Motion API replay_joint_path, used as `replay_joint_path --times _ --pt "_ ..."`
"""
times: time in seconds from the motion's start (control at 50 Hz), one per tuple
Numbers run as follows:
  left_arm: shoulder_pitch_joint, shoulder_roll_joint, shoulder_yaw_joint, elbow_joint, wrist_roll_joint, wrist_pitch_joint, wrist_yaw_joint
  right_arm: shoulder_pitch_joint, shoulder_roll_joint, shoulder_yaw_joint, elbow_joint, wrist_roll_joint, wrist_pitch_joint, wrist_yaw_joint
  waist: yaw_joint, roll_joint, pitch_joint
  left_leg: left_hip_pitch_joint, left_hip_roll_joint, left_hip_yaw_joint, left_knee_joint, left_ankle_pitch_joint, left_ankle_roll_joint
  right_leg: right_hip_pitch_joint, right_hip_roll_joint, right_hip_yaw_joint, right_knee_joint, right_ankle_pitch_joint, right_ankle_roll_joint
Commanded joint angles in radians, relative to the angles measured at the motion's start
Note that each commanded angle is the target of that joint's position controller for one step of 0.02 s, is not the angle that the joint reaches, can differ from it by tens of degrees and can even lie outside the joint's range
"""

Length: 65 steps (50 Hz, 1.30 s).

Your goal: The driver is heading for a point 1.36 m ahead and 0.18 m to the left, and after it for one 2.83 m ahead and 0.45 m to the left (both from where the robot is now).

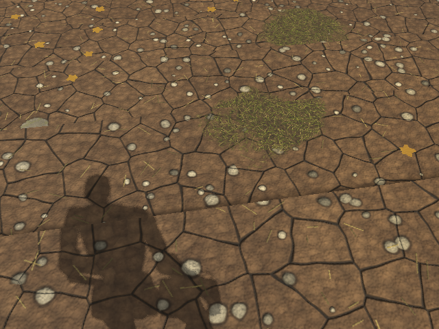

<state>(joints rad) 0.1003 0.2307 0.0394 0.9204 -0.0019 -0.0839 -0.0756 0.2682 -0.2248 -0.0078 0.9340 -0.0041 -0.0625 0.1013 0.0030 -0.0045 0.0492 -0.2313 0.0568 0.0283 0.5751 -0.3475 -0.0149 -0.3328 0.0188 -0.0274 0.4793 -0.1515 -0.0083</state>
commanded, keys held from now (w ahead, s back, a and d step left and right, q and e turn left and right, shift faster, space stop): no key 0.08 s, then w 0.92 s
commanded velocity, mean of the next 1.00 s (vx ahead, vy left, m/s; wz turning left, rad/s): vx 0.35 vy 0.00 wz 0.00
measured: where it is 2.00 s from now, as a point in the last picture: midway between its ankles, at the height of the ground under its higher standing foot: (209, 229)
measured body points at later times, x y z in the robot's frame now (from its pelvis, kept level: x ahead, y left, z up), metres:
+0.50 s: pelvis +0.15 -0.02 +0.00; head +0.16 -0.02 +0.45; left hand +0.14 +0.22 -0.14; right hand +0.24 -0.28 -0.13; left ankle +0.14 +0.12 -0.65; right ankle +0.08 -0.10 -0.73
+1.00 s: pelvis +0.47 +0.05 -0.16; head +0.48 +0.06 +0.29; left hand +0.46 +0.29 -0.31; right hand +0.47 -0.21 -0.30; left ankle +0.48 +0.14 -0.90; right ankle +0.40 -0.09 -0.73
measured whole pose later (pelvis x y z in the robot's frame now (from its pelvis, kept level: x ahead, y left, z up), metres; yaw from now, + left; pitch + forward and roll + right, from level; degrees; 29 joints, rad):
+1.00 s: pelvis +0.47 +0.05 -0.16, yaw +0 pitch -1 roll +1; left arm 0.40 0.22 -0.01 0.96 0.08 -0.09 -0.07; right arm 0.36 -0.24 -0.02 0.98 -0.09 -0.07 0.05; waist 0.01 -0.03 0.04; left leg -0.22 -0.02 0.09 0.48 -0.25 0.06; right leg -0.57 -0.06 0.04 1.57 -0.41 -0.08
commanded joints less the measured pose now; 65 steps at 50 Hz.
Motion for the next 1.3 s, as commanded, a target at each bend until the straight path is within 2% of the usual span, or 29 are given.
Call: replay_joint_path --times 0.02,0.1,0.16,0.22,0.32,0.34,0.36,0.38,0.4,0.44,0.48,0.56,0.62,0.66,0.78,0.82,0.84,0.86,0.88,0.92,0.96,0.98,1.0,1.02,1.1,1.2,1.26,1.28,1.3 --pt "-0.011 0.109 0.020 -0.055 -0.008 -0.002 -0.004 -0.053 -0.148 -0.036 -0.063 0.002 -0.021 -0.003 0.016 0.035 -0.085 -0.093 0.029 -0.040 -0.183 0.131 0.059 0.208 -0.031 0.039 -0.053 0.117 -0.031" --pt "0.010 0.129 0.029 -0.047 -0.002 0.013 -0.003 -0.003 -0.163 -0.049 -0.046 0.000 -0.016 -0.008 -0.002 0.045 -0.091 -0.033 0.027 -0.033 -0.195 0.193 0.067 0.202 -0.020 0.013 -0.034 0.117 -0.024" --pt "-0.002 0.172 0.060 -0.056 0.045 0.021 0.037 0.086 -0.244 -0.089 -0.021 -0.046 -0.018 -0.042 -0.059 0.124 0.044 0.030 0.143 -0.199 -0.339 -0.277 0.230 -0.014 0.036 -0.041 0.069 -0.276 -0.051" --pt "-0.093 0.060 0.035 -0.115 0.055 -0.006 0.072 0.094 -0.174 -0.071 -0.026 -0.030 -0.040 -0.096 -0.092 0.145 0.089 0.218 0.301 -0.349 -0.410 -0.245 0.319 -0.165 -0.024 -0.013 0.118 -0.235 -0.090" --pt "0.134 0.074 0.047 -0.071 0.063 -0.047 0.041 -0.077 -0.232 -0.079 -0.076 -0.060 -0.023 -0.102 0.053 0.073 0.031 0.036 0.132 -0.081 -0.165 0.151 0.258 0.274 0.053 -0.138 0.040 -0.061 -0.106" --pt "0.263 0.094 0.053 -0.035 0.075 -0.061 0.039 -0.067 -0.224 -0.080 -0.068 -0.086 -0.021 -0.088 0.096 0.008 -0.017 -0.063 0.065 -0.029 0.037 0.205 0.233 0.416 0.036 -0.092 0.024 -0.022 -0.118" --pt "0.463 0.161 0.058 0.000 0.086 -0.069 0.052 -0.046 -0.117 -0.054 -0.087 -0.111 -0.025 -0.069 0.138 -0.174 -0.150 -0.274 -0.086 0.028 0.432 -0.014 0.133 0.666 -0.166 0.256 -0.039 0.160 -0.277" --pt "0.638 0.187 0.051 0.021 0.101 -0.074 0.038 -0.070 -0.048 -0.040 -0.119 -0.087 -0.050 -0.049 0.206 -0.204 -0.128 -0.551 -0.187 -0.154 0.657 -0.328 0.125 0.766 -0.348 0.653 -0.216 0.077 -0.428" --pt "0.536 0.183 0.052 0.028 0.093 -0.088 0.029 -0.134 -0.057 -0.039 -0.141 -0.051 -0.066 -0.053 0.156 -0.089 0.088 -0.716 -0.099 -0.283 0.716 -0.222 0.149 0.650 -0.435 0.618 -0.250 -0.020 -0.401" --pt "0.371 0.077 0.013 0.007 0.078 -0.066 0.018 -0.087 -0.156 -0.067 -0.104 -0.075 -0.065 -0.076 0.058 0.028 0.055 -0.612 -0.011 -0.193 0.732 -0.089 0.144 0.496 -0.362 0.397 -0.233 -0.012 -0.340" --pt "0.276 0.004 -0.021 -0.007 0.088 -0.048 0.038 -0.106 -0.044 -0.032 -0.106 -0.102 -0.028 -0.070 -0.004 0.014 0.102 -0.488 0.064 -0.158 0.571 0.072 0.133 0.269 -0.270 0.210 -0.256 0.018 -0.266" --pt "0.355 -0.018 -0.042 0.020 0.118 -0.059 0.088 -0.140 -0.012 -0.001 -0.145 -0.115 -0.006 -0.043 0.037 -0.015 0.065 -0.483 0.083 -0.139 0.273 0.567 0.068 0.203 -0.186 0.126 -0.194 -0.017 -0.236" --pt "0.393 0.029 -0.043 0.048 0.125 -0.059 0.061 -0.156 -0.018 0.008 -0.179 -0.090 0.005 -0.049 0.049 -0.043 0.055 -0.196 0.056 -0.059 0.070 0.901 0.066 -0.079 -0.117 0.053 -0.072 -0.146 -0.209" --pt "0.449 -0.009 -0.061 0.065 0.113 -0.061 0.045 -0.185 -0.047 0.007 -0.200 -0.106 0.022 -0.051 0.052 -0.010 0.108 -0.234 0.071 -0.070 0.046 0.826 0.075 -0.055 -0.170 0.119 -0.027 -0.197 -0.227" --pt "0.632 0.044 -0.052 0.134 0.058 -0.013 0.075 -0.320 -0.052 0.017 -0.176 -0.102 0.018 -0.055 0.150 0.022 0.156 -0.278 0.099 -0.057 -0.271 0.705 0.063 0.260 -0.170 0.212 0.210 -0.177 -0.168" --pt "0.580 0.094 -0.038 0.124 0.072 0.006 0.048 -0.114 -0.128 -0.018 -0.092 -0.082 0.003 -0.071 0.030 0.089 0.071 0.045 0.049 0.038 -0.331 0.756 0.062 0.199 -0.103 0.140 0.455 0.032 -0.131" --pt "0.607 0.094 -0.040 0.150 0.123 0.025 0.000 0.218 -0.192 -0.053 0.016 -0.073 -0.004 -0.083 -0.089 0.110 -0.045 0.477 0.066 0.039 -0.256 0.900 0.088 0.001 -0.049 0.067 0.700 0.115 -0.062" --pt "0.770 -0.079 -0.068 0.165 0.110 0.012 -0.035 0.503 -0.254 -0.081 0.063 -0.066 0.004 -0.059 -0.111 0.256 -0.375 1.064 0.215 -0.091 0.162 1.337 0.329 -0.309 0.054 0.055 1.154 -0.363 0.012" --pt "0.649 -0.018 -0.064 0.100 0.077 0.002 -0.053 0.600 -0.259 -0.087 0.090 -0.083 0.007 -0.038 -0.205 0.264 -0.484 1.171 0.330 -0.266 0.178 1.371 0.446 -0.458 0.104 0.089 1.486 -0.718 0.036" --pt "0.272 0.073 -0.033 -0.060 0.035 -0.032 -0.040 0.407 -0.258 -0.089 0.083 -0.071 -0.001 -0.045 -0.197 0.098 -0.119 0.729 0.345 -0.372 -0.149 0.434 0.356 -0.814 -0.010 0.053 1.496 -0.528 -0.014" --pt "0.286 0.047 -0.036 -0.044 0.064 -0.045 0.007 0.188 -0.108 -0.032 0.018 -0.096 -0.005 -0.039 -0.052 0.014 0.024 0.186 0.345 -0.361 -0.284 0.282 0.377 -0.590 -0.132 0.122 1.223 -0.286 -0.086" --pt "0.267 -0.033 -0.061 -0.055 0.102 -0.030 0.031 0.101 0.026 0.017 -0.014 -0.095 -0.028 -0.055 0.023 -0.001 0.070 0.002 0.321 -0.325 -0.384 0.281 0.342 -0.488 -0.212 0.182 0.930 -0.096 -0.129" --pt "0.249 -0.064 -0.069 -0.047 0.113 -0.014 0.026 0.034 0.044 0.028 -0.038 -0.072 -0.048 -0.068 0.038 -0.017 0.109 -0.164 0.272 -0.242 -0.484 0.264 0.341 -0.375 -0.237 0.152 0.667 0.004 -0.127" --pt "0.259 -0.057 -0.065 -0.046 0.106 0.002 0.016 0.035 -0.017 0.014 -0.039 -0.047 -0.067 -0.076 0.050 0.044 0.067 -0.183 0.191 -0.160 -0.466 0.255 0.323 -0.275 -0.197 0.088 0.558 0.078 -0.114" --pt "0.150 -0.001 -0.082 -0.112 0.073 0.031 0.000 0.065 -0.157 -0.031 -0.013 -0.071 -0.082 -0.037 0.032 0.032 0.031 -0.146 0.196 -0.120 -0.417 0.513 0.313 -0.155 -0.136 0.073 0.235 0.189 -0.062" --pt "-0.067 0.095 -0.049 -0.154 0.072 0.013 0.021 0.211 -0.111 -0.033 0.042 -0.085 -0.047 -0.031 -0.048 0.038 0.041 0.187 0.199 -0.102 -0.343 0.487 0.264 -0.268 -0.079 0.053 0.085 0.242 -0.078" --pt "-0.096 0.145 -0.014 -0.164 0.052 -0.006 0.026 0.204 -0.145 -0.048 0.041 -0.074 -0.037 -0.044 -0.016 0.051 0.013 0.228 0.176 -0.056 -0.252 0.652 0.206 -0.084 -0.019 -0.022 0.037 0.190 -0.121" --pt "0.007 0.185 0.008 -0.137 0.038 -0.022 0.030 0.179 -0.146 -0.051 0.025 -0.081 -0.041 -0.046 0.029 0.039 -0.063 0.149 0.116 0.007 -0.115 0.754 0.152 0.137 -0.008 -0.022 0.092 0.224 -0.158" --pt "0.210 0.232 0.022 -0.085 0.032 -0.028 0.030 0.272 -0.062 -0.031 0.024 -0.095 -0.050 -0.045 0.045 -0.094 -0.283 -0.064 0.009 0.071 0.171 0.542 0.076 0.564 -0.113 0.125 0.145 0.303 -0.284"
